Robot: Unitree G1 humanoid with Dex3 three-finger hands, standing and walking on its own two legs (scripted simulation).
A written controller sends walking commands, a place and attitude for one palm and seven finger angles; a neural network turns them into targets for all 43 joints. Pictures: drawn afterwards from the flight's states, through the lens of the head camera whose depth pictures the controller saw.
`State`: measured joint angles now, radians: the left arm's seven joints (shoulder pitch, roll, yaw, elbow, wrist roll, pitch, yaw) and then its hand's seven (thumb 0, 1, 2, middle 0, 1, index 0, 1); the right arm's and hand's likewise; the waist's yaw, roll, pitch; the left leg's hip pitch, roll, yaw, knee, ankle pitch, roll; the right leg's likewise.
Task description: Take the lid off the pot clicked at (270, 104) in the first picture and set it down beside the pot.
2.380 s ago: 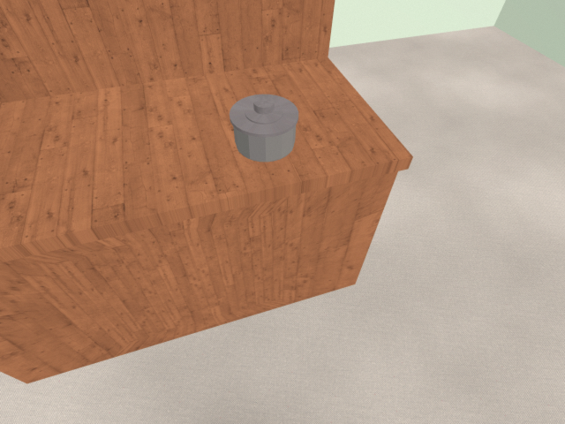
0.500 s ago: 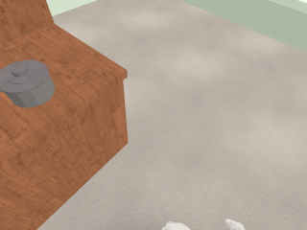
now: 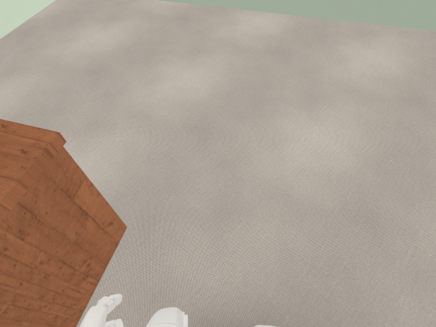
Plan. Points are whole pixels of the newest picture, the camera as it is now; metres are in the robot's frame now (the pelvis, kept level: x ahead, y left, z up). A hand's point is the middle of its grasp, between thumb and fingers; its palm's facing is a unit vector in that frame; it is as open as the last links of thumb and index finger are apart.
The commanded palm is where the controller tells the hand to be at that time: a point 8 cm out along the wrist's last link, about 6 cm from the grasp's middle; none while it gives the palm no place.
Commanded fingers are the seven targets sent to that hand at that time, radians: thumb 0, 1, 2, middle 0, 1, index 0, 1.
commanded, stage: walk to a spot facing it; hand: left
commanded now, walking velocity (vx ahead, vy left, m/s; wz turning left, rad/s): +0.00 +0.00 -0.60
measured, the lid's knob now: out of the picture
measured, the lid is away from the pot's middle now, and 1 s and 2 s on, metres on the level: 0.00 0.00 0.00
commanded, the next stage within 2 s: turn to face it in 0.82 s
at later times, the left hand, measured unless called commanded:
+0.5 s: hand (121, 305) +0.18 +0.22 -0.16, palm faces -0.25 -0.95 -0.17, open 7.4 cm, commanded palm none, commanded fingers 0.00 0.90 0.90 -0.20 -0.30 -0.20 -0.30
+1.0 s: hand (219, 213) +0.39 +0.01 -0.16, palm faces -0.55 -0.80 -0.24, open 7.4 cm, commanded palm none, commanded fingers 0.00 0.90 0.90 -0.20 -0.30 -0.20 -0.30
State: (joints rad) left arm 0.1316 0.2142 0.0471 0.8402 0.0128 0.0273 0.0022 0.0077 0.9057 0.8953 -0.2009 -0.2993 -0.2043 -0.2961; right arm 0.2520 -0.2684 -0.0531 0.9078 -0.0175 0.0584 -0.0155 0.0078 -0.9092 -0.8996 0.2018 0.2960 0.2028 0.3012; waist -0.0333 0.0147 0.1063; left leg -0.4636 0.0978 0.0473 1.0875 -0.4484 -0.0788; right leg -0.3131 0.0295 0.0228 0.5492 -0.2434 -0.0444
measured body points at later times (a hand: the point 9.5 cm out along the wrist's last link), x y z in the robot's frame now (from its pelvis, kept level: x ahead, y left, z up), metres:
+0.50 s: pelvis +0.07 +0.03 +0.01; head +0.10 +0.06 +0.46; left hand +0.19 +0.27 -0.15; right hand +0.03 -0.21 -0.11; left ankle +0.04 +0.13 -0.73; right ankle +0.06 -0.13 -0.63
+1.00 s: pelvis +0.19 -0.08 +0.00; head +0.22 -0.11 +0.44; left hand +0.42 +0.06 -0.14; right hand +0.09 -0.31 -0.15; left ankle +0.29 +0.06 -0.65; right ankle +0.21 -0.16 -0.73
